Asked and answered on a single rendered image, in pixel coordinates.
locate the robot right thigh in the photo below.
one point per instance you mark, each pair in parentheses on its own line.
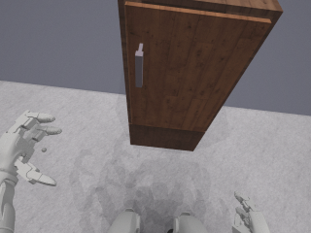
(188,224)

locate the robot right hand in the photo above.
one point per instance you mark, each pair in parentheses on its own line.
(254,220)

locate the robot left hand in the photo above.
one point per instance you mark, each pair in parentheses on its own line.
(13,145)

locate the cupboard door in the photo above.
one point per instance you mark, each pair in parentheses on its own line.
(191,59)

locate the handle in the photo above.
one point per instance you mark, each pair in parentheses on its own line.
(139,59)

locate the robot left forearm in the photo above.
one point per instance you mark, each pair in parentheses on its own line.
(8,181)

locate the robot left shin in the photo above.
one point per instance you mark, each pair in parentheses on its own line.
(129,210)

